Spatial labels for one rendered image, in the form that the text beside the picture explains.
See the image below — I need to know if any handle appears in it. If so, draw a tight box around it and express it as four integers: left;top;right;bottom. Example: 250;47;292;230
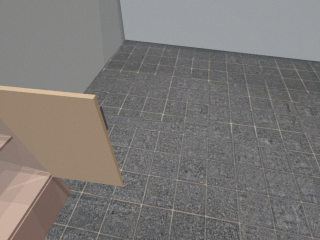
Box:
99;105;108;130

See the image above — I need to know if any cupboard door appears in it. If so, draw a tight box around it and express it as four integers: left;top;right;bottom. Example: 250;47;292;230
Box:
0;85;124;187

